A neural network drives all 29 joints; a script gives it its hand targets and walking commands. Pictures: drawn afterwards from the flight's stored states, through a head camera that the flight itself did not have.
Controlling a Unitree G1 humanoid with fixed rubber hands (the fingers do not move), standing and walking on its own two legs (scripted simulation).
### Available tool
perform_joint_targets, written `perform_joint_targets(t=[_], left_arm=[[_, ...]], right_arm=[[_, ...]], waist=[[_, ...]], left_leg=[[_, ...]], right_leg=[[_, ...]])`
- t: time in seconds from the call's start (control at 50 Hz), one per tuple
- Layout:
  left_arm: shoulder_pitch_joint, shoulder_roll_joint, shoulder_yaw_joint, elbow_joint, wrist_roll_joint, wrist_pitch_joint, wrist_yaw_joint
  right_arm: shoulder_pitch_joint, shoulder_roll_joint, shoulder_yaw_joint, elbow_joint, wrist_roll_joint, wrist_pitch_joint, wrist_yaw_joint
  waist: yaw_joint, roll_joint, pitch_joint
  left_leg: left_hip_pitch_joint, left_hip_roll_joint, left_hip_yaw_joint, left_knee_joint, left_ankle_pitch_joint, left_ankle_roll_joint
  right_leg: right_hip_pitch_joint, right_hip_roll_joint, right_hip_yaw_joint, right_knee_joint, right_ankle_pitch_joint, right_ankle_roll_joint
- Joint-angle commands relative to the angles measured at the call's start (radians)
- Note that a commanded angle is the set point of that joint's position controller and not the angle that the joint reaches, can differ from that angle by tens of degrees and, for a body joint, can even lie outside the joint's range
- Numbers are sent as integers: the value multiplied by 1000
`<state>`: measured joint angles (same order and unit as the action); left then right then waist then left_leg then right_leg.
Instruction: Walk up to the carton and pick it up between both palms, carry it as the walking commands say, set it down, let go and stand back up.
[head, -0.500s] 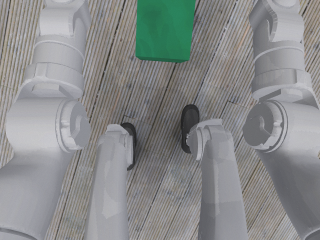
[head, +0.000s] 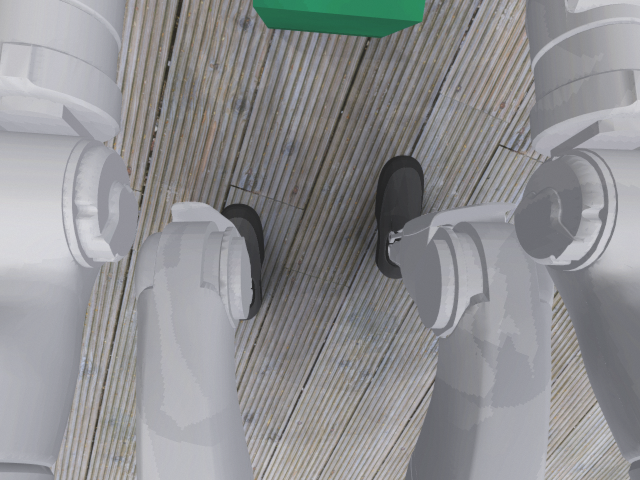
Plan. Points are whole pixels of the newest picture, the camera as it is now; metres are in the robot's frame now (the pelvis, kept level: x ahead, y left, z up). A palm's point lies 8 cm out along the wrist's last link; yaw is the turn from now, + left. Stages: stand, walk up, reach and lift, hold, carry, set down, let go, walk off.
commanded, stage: reach and lift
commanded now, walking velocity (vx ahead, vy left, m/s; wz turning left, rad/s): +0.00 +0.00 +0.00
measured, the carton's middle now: out of the picture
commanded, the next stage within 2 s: none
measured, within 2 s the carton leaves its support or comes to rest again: leaves its support in 1.98 s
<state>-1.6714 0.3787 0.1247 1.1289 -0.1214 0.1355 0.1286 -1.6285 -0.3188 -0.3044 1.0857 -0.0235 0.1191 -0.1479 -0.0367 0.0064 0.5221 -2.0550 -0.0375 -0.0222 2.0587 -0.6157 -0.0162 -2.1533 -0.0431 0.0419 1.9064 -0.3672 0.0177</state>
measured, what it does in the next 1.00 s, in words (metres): stands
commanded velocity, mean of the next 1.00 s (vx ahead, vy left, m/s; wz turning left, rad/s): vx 0.00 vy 0.00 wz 0.00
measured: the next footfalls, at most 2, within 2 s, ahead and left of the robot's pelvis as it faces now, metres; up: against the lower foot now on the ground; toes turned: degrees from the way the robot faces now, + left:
none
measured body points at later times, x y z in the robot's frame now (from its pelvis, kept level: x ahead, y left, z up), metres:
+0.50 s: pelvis +0.02 +0.00 -0.04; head +0.42 +0.00 +0.14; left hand +0.62 +0.13 -0.25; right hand +0.59 -0.19 -0.26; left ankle +0.10 +0.12 -0.39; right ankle +0.17 -0.14 -0.39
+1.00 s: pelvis +0.02 +0.00 -0.05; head +0.42 +0.00 +0.14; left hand +0.59 +0.09 -0.27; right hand +0.59 -0.17 -0.27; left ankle +0.10 +0.12 -0.39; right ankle +0.17 -0.14 -0.39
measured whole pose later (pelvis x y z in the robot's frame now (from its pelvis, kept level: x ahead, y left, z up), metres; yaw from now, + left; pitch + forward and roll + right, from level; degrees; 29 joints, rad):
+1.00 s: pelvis +0.02 +0.00 -0.05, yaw +1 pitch +37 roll -1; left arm -1.71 0.24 0.17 1.22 -0.03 0.10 0.04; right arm -1.69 -0.35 -0.30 1.27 -0.01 0.05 -0.01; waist -0.04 0.01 0.52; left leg -2.19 -0.07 -0.03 2.22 -0.67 -0.03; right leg -2.30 -0.06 0.05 2.08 -0.42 0.03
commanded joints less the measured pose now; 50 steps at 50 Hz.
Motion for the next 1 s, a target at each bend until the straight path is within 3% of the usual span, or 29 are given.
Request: perform_joint_targets(t=[0.0, 0.02, 0.06, 0.08, 0.14, 0.18, 0.26, 0.28, 0.3, 0.34, 0.38, 0.4, 0.42, 0.5, 0.52, 0.54, 0.6, 0.62, 0.64, 0.7, 0.74, 0.76, 0.78, 0.82, 0.84, 0.9, 0.92, 0.96, 0.98], left_arm=[[-350, -8, -79, -48, -23, -1, -39], [-365, 10, -68, -53, -19, -13, -41], [-395, -1, -65, -90, -19, -31, -42], [-386, 17, -50, -32, -15, -37, -42], [-382, 63, -2, -40, 24, -47, -34], [-362, 66, -15, -30, 6, -52, -36], [-282, 76, -21, 44, 17, -64, -47], [-289, 71, -18, 15, 14, -72, -50], [-304, 89, -30, -8, 5, -80, -47], [-362, 65, -68, -123, -27, -96, -46], [-365, 75, -96, -123, -50, -103, -39], [-333, 48, -107, -63, -50, -89, -38], [-326, 81, -85, -58, -38, -88, -38], [-164, 15, -50, 115, 3, -42, -59], [-145, 16, -28, 97, 12, -43, -64], [-175, 16, -28, 78, 20, -42, -67], [-310, 19, -56, -89, -1, -78, -62], [-362, 18, -68, -130, -21, -86, -60], [-408, 20, -79, -184, -24, -99, -54], [-398, -59, -133, -126, -47, -84, -61], [-320, -95, -107, -22, -10, -57, -77], [-280, -130, -96, 10, 7, -43, -91], [-233, -174, -66, 61, 37, -28, -103], [-166, -228, 8, 105, 96, -11, -124], [-147, -246, 43, 136, 126, -11, -137], [-249, -192, 83, -34, 167, -42, -123], [-297, -151, 82, -95, 172, -58, -115], [-366, -204, 29, -102, 160, -55, -116], [-394, -247, -2, -143, 138, -59, -118]], right_arm=[[-311, -188, -2, 75, 90, -22, 80], [-349, -187, 4, 46, 96, -37, 84], [-412, -222, -9, -10, 99, -66, 87], [-414, -203, 12, 19, 100, -72, 86], [-371, -224, -21, 69, 61, -78, 81], [-338, -226, -24, 99, 56, -81, 73], [-248, -167, 2, 185, 66, -82, 81], [-251, -144, 15, 154, 81, -84, 82], [-249, -136, 15, 144, 80, -87, 83], [-300, -127, 23, 42, 115, -106, 86], [-313, -123, 38, 47, 153, -110, 83], [-273, -154, 30, 105, 147, -108, 80], [-259, -145, 36, 120, 148, -103, 78], [-222, -178, 35, 151, 123, -92, 90], [-222, -173, 38, 122, 110, -95, 93], [-230, -177, 15, 102, 108, -97, 97], [-234, -90, 23, 132, 123, -88, 102], [-243, -101, 11, 136, 109, -87, 101], [-303, -64, 32, 77, 131, -94, 102], [-297, -51, 35, 139, 131, -88, 109], [-261, -50, 14, 188, 103, -79, 120], [-242, -25, 4, 178, 96, -74, 130], [-252, 7, 5, 171, 83, -71, 140], [-291, 31, 2, 99, 51, -74, 160], [-298, 78, 16, 86, 54, -70, 174], [-319, 96, -8, 9, 29, -78, 171], [-297, 101, -27, 42, 13, -71, 165], [-322, 129, -44, 67, 20, -59, 166], [-344, 158, -25, 51, 23, -64, 167]], waist=[[-101, 112, -1054], [-75, 101, -1040], [-65, 103, -1076], [-62, 68, -1044], [-50, 68, -1044], [-70, 84, -1110], [-52, 32, -1066], [-29, 49, -1103], [-51, 24, -1130], [-59, 53, -1196], [-40, 66, -1228], [-72, 79, -1219], [-45, 68, -1190], [-38, 38, -1043], [-36, 9, -1033], [-32, 46, -1034], [-30, 36, -1123], [-56, 57, -1126], [-26, 49, -1161], [-69, 90, -1114], [-87, 72, -1052], [-74, 91, -1024], [-45, 71, -982], [-27, 48, -958], [18, 46, -951], [31, 22, -994], [17, -17, -1026], [-21, 69, -1041], [-35, 43, -1049]], left_leg=[[289, -22, 11, -177, 87, -34], [259, -23, 13, -160, 115, -33], [279, -32, 5, -134, 179, -40], [240, -28, -2, -114, 200, -36], [195, -29, 5, -89, 250, -46], [238, -27, 5, -56, 284, -48], [135, -24, 12, -34, 291, -45], [135, -26, 25, -23, 312, -46], [145, -24, 17, -26, 333, -41], [206, -23, 14, -21, 398, -39], [230, -24, 19, -18, 405, -37], [232, -19, 23, -12, 371, -41], [228, -23, 32, -13, 345, -42], [160, -28, 35, -32, 233, -29], [118, -35, 43, -37, 217, -30], [155, -30, 33, -40, 227, -25], [169, -35, 38, -36, 279, -39], [186, -37, 37, -28, 276, -45], [205, -38, 34, -33, 316, -41], [197, -27, 30, -39, 278, -44], [212, -32, 29, -42, 228, -40], [208, -38, 35, -40, 207, -38], [187, -47, 37, -44, 200, -36], [169, -59, 40, -36, 195, -28], [167, -68, 49, -36, 190, -27], [166, -72, 53, -32, 248, -20], [161, -79, 47, -31, 261, -20], [230, -75, 51, -35, 220, -33], [239, -79, 38, -38, 235, -33]], right_leg=[[520, 45, -75, 60, -22, -23], [515, 42, -65, 74, 3, -17], [527, 42, -62, 101, 60, -18], [541, 38, -61, 118, 98, -9], [552, 40, -55, 141, 158, -1], [598, 37, -45, 150, 201, 2], [653, 41, -29, 181, 265, 13], [669, 46, -18, 183, 287, 14], [678, 43, -26, 190, 316, 19], [671, 51, -31, 185, 370, 20], [667, 47, -33, 197, 375, 19], [663, 44, -44, 196, 344, 18], [655, 41, -42, 192, 315, 18], [601, 41, -56, 173, 186, 21], [619, 47, -57, 169, 183, 21], [587, 51, -58, 170, 165, 22], [638, 56, -50, 191, 246, 17], [613, 57, -40, 180, 238, 11], [632, 59, -47, 193, 272, 13], [603, 50, -49, 181, 249, 6], [577, 48, -75, 183, 194, 12], [572, 53, -71, 171, 166, 7], [577, 57, -72, 175, 144, 10], [577, 69, -74, 172, 130, 15], [570, 72, -68, 165, 111, 17], [588, 92, -58, 171, 182, 21], [628, 97, -64, 180, 214, 26], [600, 99, -71, 176, 180, 21], [592, 95, -82, 170, 187, 20]])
